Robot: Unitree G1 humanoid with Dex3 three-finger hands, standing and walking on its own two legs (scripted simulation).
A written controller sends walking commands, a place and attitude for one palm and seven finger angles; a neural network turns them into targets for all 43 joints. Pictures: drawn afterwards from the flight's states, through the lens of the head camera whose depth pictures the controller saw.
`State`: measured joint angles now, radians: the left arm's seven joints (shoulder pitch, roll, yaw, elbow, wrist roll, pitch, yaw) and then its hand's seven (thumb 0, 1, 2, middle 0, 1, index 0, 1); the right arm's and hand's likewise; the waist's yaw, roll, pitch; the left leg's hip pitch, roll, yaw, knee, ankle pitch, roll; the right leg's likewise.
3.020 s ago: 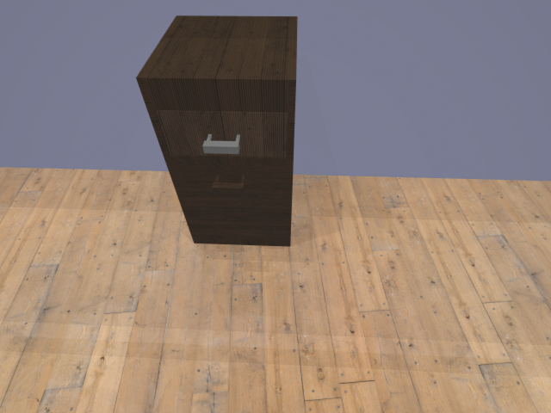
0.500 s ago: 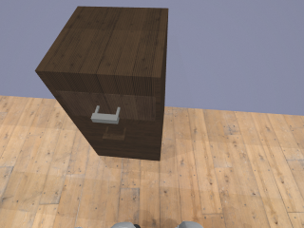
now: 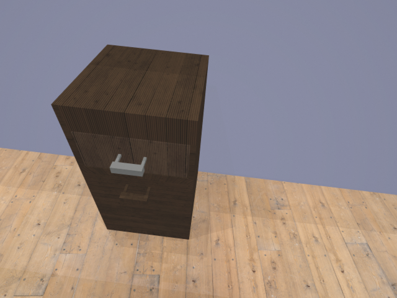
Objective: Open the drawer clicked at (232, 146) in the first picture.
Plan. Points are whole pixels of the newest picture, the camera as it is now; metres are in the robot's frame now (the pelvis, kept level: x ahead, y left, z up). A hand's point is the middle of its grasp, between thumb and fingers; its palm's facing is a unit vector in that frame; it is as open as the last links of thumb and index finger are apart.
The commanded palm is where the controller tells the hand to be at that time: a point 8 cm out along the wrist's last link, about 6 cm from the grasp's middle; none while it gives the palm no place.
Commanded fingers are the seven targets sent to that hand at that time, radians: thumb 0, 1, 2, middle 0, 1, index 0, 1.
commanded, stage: come to a stop and stand still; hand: left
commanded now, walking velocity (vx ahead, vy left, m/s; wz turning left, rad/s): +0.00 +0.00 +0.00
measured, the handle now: (129, 163) +0.55 +0.26 -0.15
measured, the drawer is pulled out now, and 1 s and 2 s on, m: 0.00 0.00 0.00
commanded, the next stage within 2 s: look again from close up in 0.58 s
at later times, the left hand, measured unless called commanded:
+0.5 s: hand out of the picture -0.07 +0.21 -0.17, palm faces +0.02 -0.98 -0.18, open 7.4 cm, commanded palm none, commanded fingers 0.00 0.90 0.90 -0.20 -0.30 -0.20 -0.30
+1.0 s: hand out of the picture -0.07 +0.19 -0.17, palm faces +0.03 -0.99 -0.15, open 7.4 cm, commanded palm none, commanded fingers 0.00 0.90 0.90 -0.20 -0.30 -0.20 -0.30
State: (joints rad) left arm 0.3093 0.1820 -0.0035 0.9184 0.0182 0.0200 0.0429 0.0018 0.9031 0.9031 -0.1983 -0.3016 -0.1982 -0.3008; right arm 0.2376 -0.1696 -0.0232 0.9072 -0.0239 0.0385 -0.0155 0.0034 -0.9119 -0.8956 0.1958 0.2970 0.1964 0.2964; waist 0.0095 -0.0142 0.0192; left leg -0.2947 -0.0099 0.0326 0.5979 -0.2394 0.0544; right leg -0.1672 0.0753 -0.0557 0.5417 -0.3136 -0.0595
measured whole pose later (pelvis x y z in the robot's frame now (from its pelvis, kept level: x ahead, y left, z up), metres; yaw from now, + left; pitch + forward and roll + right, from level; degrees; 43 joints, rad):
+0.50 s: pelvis -0.02 +0.04 +0.01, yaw -1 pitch -2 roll -1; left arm 0.43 0.13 -0.01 1.09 0.03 0.00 0.05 0.00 0.91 0.90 -0.19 -0.30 -0.19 -0.30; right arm 0.34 -0.15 -0.01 1.08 -0.02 0.03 -0.02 0.01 -0.91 -0.90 0.20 0.30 0.20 0.30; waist 0.01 0.01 0.00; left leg -0.28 -0.07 0.08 0.41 -0.13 0.11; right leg -0.21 0.01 -0.01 0.46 -0.23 0.00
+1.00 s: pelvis -0.01 +0.05 +0.01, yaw -1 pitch -1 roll -1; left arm 0.44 0.09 -0.01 1.12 0.03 -0.01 0.05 0.00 0.91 0.90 -0.19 -0.30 -0.19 -0.30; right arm 0.31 -0.14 -0.01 1.10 -0.01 0.02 -0.02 0.00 -0.92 -0.90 0.20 0.30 0.20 0.30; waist 0.01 0.00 -0.03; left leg -0.27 -0.08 0.10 0.38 -0.11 0.11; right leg -0.20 0.00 0.00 0.45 -0.23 0.01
